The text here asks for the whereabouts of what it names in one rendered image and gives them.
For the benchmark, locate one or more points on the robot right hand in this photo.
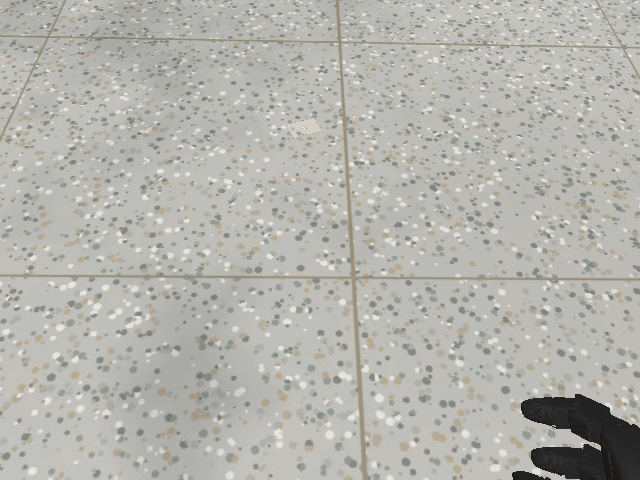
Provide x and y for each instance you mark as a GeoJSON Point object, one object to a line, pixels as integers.
{"type": "Point", "coordinates": [619, 458]}

